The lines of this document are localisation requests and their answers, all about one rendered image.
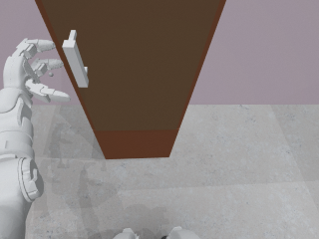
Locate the cupboard door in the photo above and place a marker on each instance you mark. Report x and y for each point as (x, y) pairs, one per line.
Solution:
(141, 55)

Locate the left robot shin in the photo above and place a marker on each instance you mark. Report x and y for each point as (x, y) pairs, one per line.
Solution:
(128, 230)

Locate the handle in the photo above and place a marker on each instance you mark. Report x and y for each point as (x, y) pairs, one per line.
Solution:
(75, 61)

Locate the robot shin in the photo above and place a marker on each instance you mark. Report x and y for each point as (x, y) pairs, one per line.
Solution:
(175, 229)
(128, 230)

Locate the left robot forearm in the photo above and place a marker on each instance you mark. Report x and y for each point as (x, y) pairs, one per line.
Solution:
(16, 129)

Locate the left robot hand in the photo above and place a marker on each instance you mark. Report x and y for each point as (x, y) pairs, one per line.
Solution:
(18, 72)

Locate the right robot shin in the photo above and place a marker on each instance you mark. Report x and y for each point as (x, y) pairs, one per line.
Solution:
(175, 229)

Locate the left robot upper arm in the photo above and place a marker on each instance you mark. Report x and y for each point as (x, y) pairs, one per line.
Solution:
(20, 184)

